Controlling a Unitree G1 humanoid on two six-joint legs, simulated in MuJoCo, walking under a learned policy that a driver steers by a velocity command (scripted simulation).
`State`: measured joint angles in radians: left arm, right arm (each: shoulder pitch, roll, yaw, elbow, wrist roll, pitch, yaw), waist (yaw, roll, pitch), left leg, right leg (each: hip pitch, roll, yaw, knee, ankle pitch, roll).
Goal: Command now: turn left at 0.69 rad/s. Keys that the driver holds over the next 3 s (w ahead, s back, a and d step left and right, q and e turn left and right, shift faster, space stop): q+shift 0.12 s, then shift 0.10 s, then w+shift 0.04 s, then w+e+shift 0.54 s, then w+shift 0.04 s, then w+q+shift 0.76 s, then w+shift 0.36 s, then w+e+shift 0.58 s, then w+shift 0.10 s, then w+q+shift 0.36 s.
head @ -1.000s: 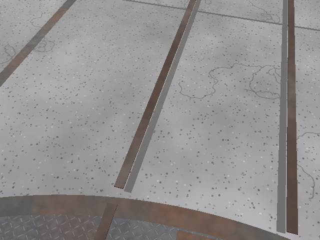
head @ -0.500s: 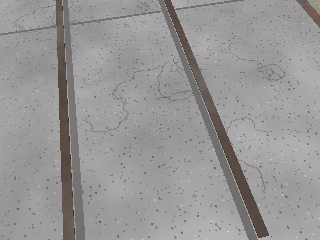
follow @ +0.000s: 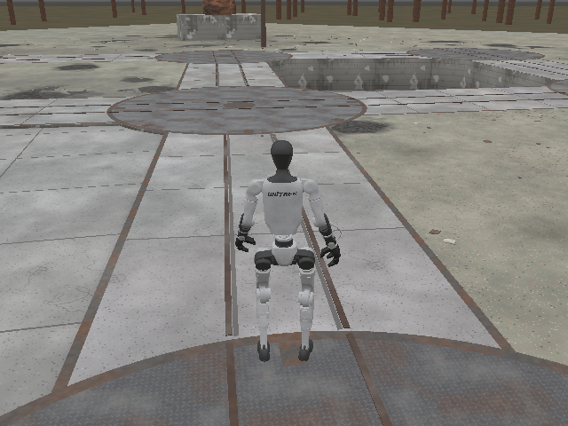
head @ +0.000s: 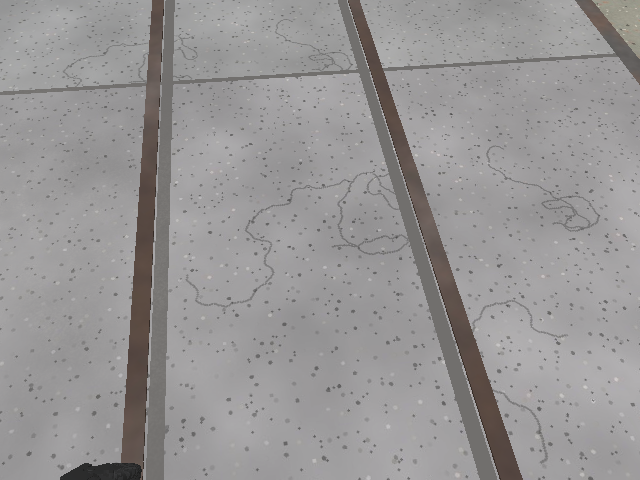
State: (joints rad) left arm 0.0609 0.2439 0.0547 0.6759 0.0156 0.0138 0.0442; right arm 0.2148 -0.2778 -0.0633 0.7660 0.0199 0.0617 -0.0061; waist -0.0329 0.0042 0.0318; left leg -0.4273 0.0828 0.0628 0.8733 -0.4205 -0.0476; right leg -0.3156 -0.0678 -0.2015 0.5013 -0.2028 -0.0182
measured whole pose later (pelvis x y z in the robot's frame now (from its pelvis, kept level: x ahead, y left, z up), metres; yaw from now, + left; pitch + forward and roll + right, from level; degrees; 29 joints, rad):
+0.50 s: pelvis +0.06 +0.05 +0.02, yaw +8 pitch +2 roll -2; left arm 0.25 0.32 0.11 0.81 0.03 0.00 -0.03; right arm 0.32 -0.24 -0.04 0.72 -0.03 -0.07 0.00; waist 0.00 -0.02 -0.07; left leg -0.04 -0.02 0.03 0.23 -0.23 0.07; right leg -0.73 -0.01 0.11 1.05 -0.07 0.04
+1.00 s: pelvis +0.42 -0.05 +0.00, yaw -10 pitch +0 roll -1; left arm 0.30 0.28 0.06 0.82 0.03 -0.06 -0.02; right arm 0.30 -0.24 -0.01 0.80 -0.02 -0.06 0.03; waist -0.03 0.02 0.02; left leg -0.54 0.13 -0.07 1.33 -0.22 0.05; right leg -0.18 0.14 -0.10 0.48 -0.32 -0.15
